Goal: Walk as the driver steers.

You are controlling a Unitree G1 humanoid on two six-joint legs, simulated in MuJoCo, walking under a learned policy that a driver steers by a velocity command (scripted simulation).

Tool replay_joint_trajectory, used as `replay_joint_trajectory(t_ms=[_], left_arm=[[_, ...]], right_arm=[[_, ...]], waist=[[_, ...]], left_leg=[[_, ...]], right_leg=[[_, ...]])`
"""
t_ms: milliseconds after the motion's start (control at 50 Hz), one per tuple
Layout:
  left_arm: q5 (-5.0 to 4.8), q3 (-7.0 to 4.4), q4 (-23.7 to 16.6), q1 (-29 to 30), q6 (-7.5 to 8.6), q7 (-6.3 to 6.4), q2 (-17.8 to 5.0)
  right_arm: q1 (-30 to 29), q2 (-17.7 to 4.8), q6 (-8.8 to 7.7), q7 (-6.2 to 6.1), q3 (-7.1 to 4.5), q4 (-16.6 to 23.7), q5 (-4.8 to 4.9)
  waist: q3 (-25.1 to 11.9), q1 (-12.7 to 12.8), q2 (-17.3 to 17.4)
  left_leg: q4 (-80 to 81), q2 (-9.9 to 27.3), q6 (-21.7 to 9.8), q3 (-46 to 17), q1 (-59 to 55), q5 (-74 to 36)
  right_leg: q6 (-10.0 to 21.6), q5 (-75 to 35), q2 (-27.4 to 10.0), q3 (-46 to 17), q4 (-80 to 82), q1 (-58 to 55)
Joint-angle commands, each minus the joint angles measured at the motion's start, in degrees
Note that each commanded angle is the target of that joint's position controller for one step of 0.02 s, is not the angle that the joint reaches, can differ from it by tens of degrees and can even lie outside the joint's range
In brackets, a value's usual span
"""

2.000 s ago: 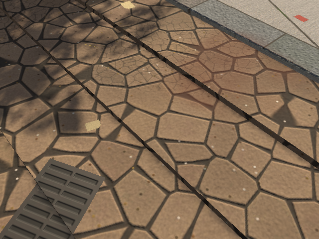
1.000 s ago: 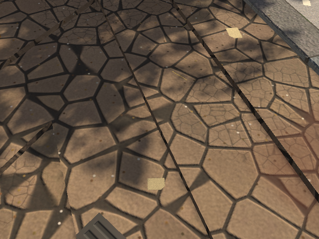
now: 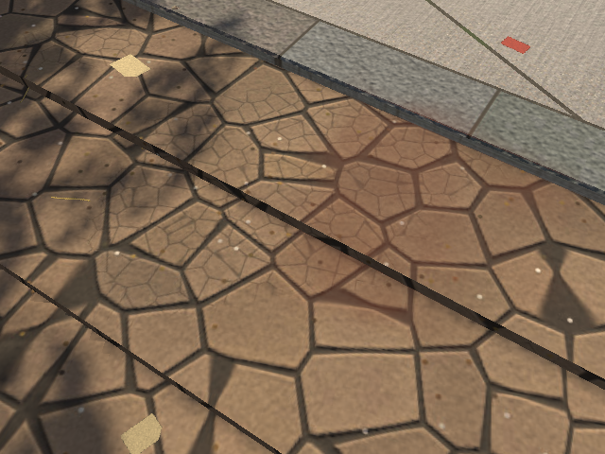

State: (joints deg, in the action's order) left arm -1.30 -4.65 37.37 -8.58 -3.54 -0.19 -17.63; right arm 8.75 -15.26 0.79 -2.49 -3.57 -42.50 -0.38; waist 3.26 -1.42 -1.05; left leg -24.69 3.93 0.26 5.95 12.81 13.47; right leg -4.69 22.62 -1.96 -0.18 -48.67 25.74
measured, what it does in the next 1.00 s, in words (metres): walks ahead, turning right: right foot, then left foot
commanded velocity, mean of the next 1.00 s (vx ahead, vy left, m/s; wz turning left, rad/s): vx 0.30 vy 0.00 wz -0.35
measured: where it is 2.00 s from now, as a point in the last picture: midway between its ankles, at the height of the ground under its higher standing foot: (383, 279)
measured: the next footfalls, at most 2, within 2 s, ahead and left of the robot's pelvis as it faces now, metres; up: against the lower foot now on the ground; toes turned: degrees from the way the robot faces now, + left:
right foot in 0.10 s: +0.03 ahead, -0.14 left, +0.00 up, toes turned -6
left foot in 0.54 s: +0.16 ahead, +0.07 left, +0.00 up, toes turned -18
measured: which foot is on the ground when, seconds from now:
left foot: down 0.00-0.10, up 0.12-0.52, down 0.54-0.96, up 0.98-1.00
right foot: up 0.00-0.08, down 0.10-0.54, up 0.56-0.94, down 0.96-1.00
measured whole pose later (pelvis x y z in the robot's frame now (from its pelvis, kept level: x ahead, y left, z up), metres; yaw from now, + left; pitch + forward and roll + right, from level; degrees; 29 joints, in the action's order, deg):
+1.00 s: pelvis +0.25 -0.12 -0.01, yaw -18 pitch +3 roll -1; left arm -0.2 -0.9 33.6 -3.0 4.7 -2.2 -13.4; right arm 26.8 -15.0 -2.8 -0.5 -1.5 -47.7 0.8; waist 1.8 -3.9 0.7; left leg -35.5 3.2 0.1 -1.8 3.5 24.4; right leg 3.1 9.9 -0.2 4.7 -42.5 34.3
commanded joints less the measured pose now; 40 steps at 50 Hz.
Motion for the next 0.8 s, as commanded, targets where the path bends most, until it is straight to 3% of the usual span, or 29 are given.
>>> replay_joint_trajectory(t_ms=[20, 60, 80, 100, 120, 140, 160, 180, 200, 220, 260, 360, 440, 500, 520, 540, 560, 580, 600, 620, 660, 700, 800], left_arm=[[-0.02, -1.3, -5.9, 2.3, 0.62, -0.8, -5.2], [-0.03, -1.75, -4.9, -1.5, 0.44, -1.18, -5.1], [0.13, -2.45, -4.0, -4.0, 0.5, -0.78, -6.4], [0.11, -4.0, -4.1, -6.6, 0.72, 0.1, -11.5], [1.47, -4.49, -6.0, -6.2, 1.31, 0.59, -16.6], [2.71, -3.79, -5.9, -7.8, 2.73, 0.04, -13.5], [2.5, -3.09, -5.6, -5.1, 3.67, 0.08, -11.9], [1.54, -2.83, -5.6, -1.9, 3.96, 0.47, -10.5], [0.37, -2.32, -5.5, -1.1, 3.83, 0.82, -9.0], [0.09, -1.92, -5.6, -1.1, 3.73, 1.11, -8.5], [0.62, -1.5, -6.0, -1.8, 3.93, 1.39, -7.9], [0.46, -2.04, -5.4, -4.6, 4.79, 1.63, -9.7], [0.44, -1.48, -4.3, -6.6, 5.18, 0.74, -9.0], [0.55, -0.57, -4.0, -5.9, 4.97, 0.21, -7.3], [0.76, 0.1, -4.2, -5.6, 5.0, 0.19, -5.3], [1.08, 1.18, -4.9, -4.2, 5.31, 0.23, -1.9], [0.56, 1.92, -6.9, -5.1, 6.11, 0.39, 0.8], [-0.45, 0.7, -7.9, -2.5, 6.81, 0.93, -4.5], [-1.01, -0.19, -7.0, -2.6, 7.23, 0.81, -6.8], [-0.56, -0.02, -6.0, -3.1, 7.43, 0.44, -6.2], [0.59, 0.31, -5.8, -1.9, 7.96, -0.32, -4.3], [0.82, 0.8, -5.3, -1.5, 8.03, -0.79, -2.3], [0.88, 2.81, -7.5, 6.2, 8.09, -1.3, 1.5]], right_arm=[[-0.3, -13.0, -0.52, 0.55, -3.67, 3.3, 0.87], [-1.4, -12.6, -0.57, 0.79, -3.65, 3.0, 2.1], [1.3, -10.9, -0.8, 1.02, -3.24, 1.8, 2.13], [2.9, -8.2, -1.02, 1.35, -2.49, 1.9, 0.21], [-0.1, -5.5, -1.28, 1.3, -1.26, 5.7, -2.07], [-4.6, -8.2, -1.42, 0.89, -2.1, 6.5, -0.87], [-5.2, -9.1, -1.22, 0.83, -2.45, 6.7, 0.46], [-4.1, -9.1, -1.01, 0.56, -2.65, 5.7, 0.41], [-3.4, -9.8, -1.0, 0.44, -2.97, 5.3, -0.16], [-2.8, -9.8, -1.2, 0.77, -3.09, 5.4, -0.3], [-2.8, -8.8, -2.0, 1.55, -2.83, 5.7, 0.3], [-6.4, -7.0, -4.5, 2.71, -1.98, 6.7, 0.63], [-5.5, -6.8, -5.97, 3.85, -1.57, 6.5, 1.33], [-0.9, -6.3, -6.95, 4.0, -1.69, 5.4, 1.52], [1.8, -6.5, -7.22, 3.75, -1.83, 4.8, 1.12], [7.6, -8.4, -7.52, 3.31, -2.24, 3.9, 0.42], [11.5, -14.1, -7.28, 3.17, -3.44, 2.8, -0.63], [15.0, -14.4, -7.29, 3.68, -3.98, 1.9, -0.31], [14.2, -11.2, -7.42, 3.56, -2.96, 1.9, 0.52], [12.9, -9.4, -7.35, 3.33, -2.32, 2.3, 0.63], [10.8, -7.9, -6.97, 2.92, -1.5, 2.7, 0.12], [10.7, -7.1, -6.76, 2.79, -0.98, 2.6, -0.09], [14.0, -7.5, -5.2, 2.09, -0.6, 0.5, 0.75]], waist=[[-7.2, -1.0, 12.3], [-7.4, 1.6, 11.3], [-8.3, 2.1, 8.2], [-9.7, 1.9, -3.5], [-9.8, 1.5, -17.3], [-13.8, 6.0, -10.7], [-10.9, 4.2, -8.4], [-9.0, 2.5, -6.2], [-8.8, 1.9, -5.4], [-8.7, 1.5, -6.0], [-7.7, 1.7, -7.7], [-4.8, 3.4, -8.0], [-4.2, 4.1, -8.0], [-3.5, 0.8, -6.6], [-4.4, -0.7, -5.9], [-6.1, -3.0, -2.0], [-6.6, -1.6, 11.7], [-3.1, -4.1, 14.9], [0.3, -3.1, 10.5], [0.9, -2.1, 8.8], [0.9, -0.9, 7.3], [0.3, -0.6, 8.0], [1.5, -2.9, 6.2]], left_leg=[[4.1, 14.1, -12.1, -8.2, -8.8, -24.0], [-0.7, 13.3, -9.1, -5.6, -6.8, -21.9], [-5.6, 11.3, -5.8, -2.8, -3.1, -16.9], [-18.7, 6.5, -0.5, 2.2, 8.6, -2.4], [-32.9, -1.8, 4.1, 1.5, 25.3, 25.5], [-42.1, -2.3, 4.1, -7.4, 25.6, 26.4], [-44.2, -1.2, 3.4, -8.9, 26.5, 21.7], [-42.7, -0.5, 3.0, -9.4, 26.6, 16.7], [-40.4, -0.1, 2.9, -9.5, 26.6, 12.8], [-39.5, -0.6, 2.8, -9.0, 24.8, 9.1], [-35.1, -1.8, 2.6, -8.4, 24.4, 4.7], [-17.4, -4.0, 2.1, -8.6, 19.3, 3.5], [-10.1, -4.4, 1.0, -7.0, 11.6, 3.6], [-1.7, -4.8, -1.1, -5.4, 0.9, -1.6], [-0.4, -3.6, -1.9, -6.7, -4.3, -1.4], [1.6, 2.6, -4.0, -13.6, -11.5, 1.8], [8.4, 11.9, -10.2, -31.6, -18.0, 16.2], [13.6, 19.0, -16.4, -46.5, -17.7, 26.6], [13.2, 18.3, -16.4, -44.7, -16.8, 29.2], [13.0, 15.5, -14.8, -39.4, -16.5, 26.3], [14.0, 12.2, -12.9, -31.4, -13.9, 15.1], [15.4, 9.2, -12.5, -24.7, -10.4, 5.6], [16.3, 7.7, -12.1, -15.6, -9.1, -9.5]], right_leg=[[1.8, -1.1, 0.9, 3.7, 8.6, -1.9], [4.7, -9.0, 2.4, 5.5, 20.1, -8.8], [6.7, -15.3, 3.3, 4.0, 25.8, -15.7], [10.4, -33.3, -5.3, -8.8, 27.3, -26.7], [22.1, -49.9, -19.8, -28.6, 26.1, -30.1], [26.7, -44.8, -20.7, -29.2, 27.8, -26.8], [23.8, -38.8, -16.9, -23.8, 28.3, -24.5], [20.2, -32.9, -13.3, -20.2, 28.3, -22.2], [18.4, -22.8, -11.4, -19.4, 29.6, -21.1], [18.0, -13.2, -9.8, -19.4, 31.3, -18.8], [18.3, 3.1, -8.6, -21.5, 35.0, -17.3], [18.3, 4.2, -7.8, -23.1, 35.3, -15.8], [18.1, 5.0, -8.1, -24.3, 33.7, -12.6], [16.0, 7.2, -5.9, -24.7, 30.7, -8.0], [14.4, 7.1, -4.0, -23.7, 27.8, -5.8], [11.6, 6.8, -0.8, -19.7, 18.3, -0.5], [7.8, 7.0, 6.5, -8.5, 3.0, 11.5], [6.2, 12.8, 5.4, -7.3, -9.9, 21.5], [6.6, 8.8, 3.0, -9.2, -16.7, 25.7], [6.6, 3.9, 1.6, -8.0, -18.9, 26.9], [6.2, -3.9, -1.2, -6.1, -18.5, 26.1], [4.9, -8.6, -2.0, -3.0, -18.1, 22.9], [2.9, -13.0, -2.8, 1.0, -6.0, 21.6]])
Keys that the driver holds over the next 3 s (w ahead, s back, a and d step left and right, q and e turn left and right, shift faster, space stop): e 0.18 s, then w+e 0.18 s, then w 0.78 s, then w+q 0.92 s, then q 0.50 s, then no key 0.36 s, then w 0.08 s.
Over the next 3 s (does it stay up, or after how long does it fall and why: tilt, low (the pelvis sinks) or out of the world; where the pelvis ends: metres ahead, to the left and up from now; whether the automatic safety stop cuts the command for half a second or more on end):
stays up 1.07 -0.12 0.07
